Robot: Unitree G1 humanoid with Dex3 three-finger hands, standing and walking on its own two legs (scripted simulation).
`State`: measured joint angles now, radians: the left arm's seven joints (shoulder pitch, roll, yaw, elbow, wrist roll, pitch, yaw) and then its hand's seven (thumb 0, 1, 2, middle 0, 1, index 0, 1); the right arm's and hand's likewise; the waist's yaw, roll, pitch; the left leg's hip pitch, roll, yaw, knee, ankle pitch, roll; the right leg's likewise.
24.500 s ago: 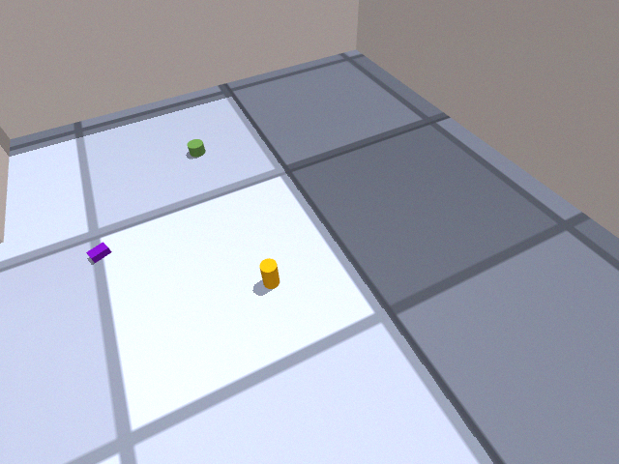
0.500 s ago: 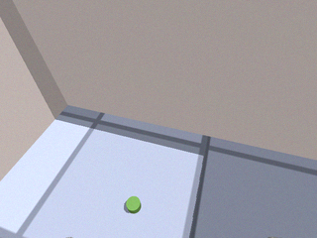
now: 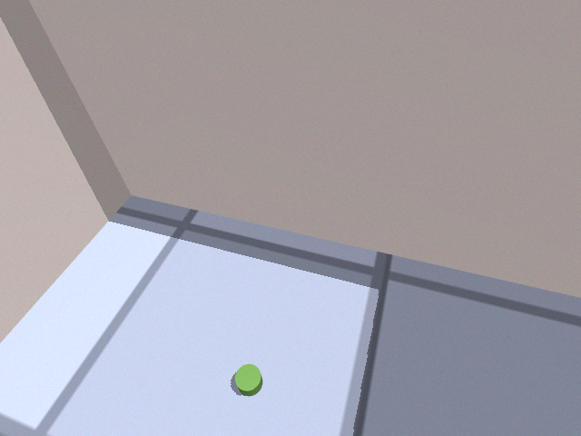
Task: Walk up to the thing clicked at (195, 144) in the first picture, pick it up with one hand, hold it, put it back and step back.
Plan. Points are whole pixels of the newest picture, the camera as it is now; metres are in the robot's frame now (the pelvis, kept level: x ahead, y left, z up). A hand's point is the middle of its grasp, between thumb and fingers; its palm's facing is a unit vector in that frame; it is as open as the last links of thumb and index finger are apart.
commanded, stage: walk up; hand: left
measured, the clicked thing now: (249, 380) +0.44 +0.20 -0.75
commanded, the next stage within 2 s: stand in 0.16 s
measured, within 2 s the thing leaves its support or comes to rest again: neither
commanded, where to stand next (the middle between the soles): +0.03 -0.01 m, yaw -2 degrees
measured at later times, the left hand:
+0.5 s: hand out of the picture +0.08 +0.25 -0.15, palm faces -0.03 -0.94 -0.34, open 7.4 cm
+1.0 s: hand out of the picture +0.06 +0.25 -0.16, palm faces -0.04 -0.94 -0.34, open 7.4 cm
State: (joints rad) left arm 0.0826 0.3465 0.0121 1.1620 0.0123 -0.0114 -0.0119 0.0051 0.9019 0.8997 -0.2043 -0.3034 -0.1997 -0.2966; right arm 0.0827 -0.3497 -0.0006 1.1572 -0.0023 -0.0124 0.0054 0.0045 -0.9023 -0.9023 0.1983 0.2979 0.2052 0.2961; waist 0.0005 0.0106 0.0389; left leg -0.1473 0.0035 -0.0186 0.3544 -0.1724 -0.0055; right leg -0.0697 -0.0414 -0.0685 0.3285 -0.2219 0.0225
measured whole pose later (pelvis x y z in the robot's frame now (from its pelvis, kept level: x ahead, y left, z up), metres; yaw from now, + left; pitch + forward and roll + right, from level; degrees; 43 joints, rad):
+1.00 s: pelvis -0.01 +0.00 +0.00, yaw +0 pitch -2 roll +0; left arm 0.11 0.35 0.00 1.15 0.01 -0.01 -0.01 0.00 0.90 0.90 -0.20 -0.30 -0.20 -0.30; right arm 0.10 -0.35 0.01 1.16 -0.01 -0.01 0.01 0.00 -0.90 -0.90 0.20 0.30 0.21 0.30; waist -0.01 0.01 0.04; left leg -0.15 0.01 -0.01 0.32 -0.14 -0.01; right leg -0.08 -0.03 -0.06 0.31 -0.20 0.02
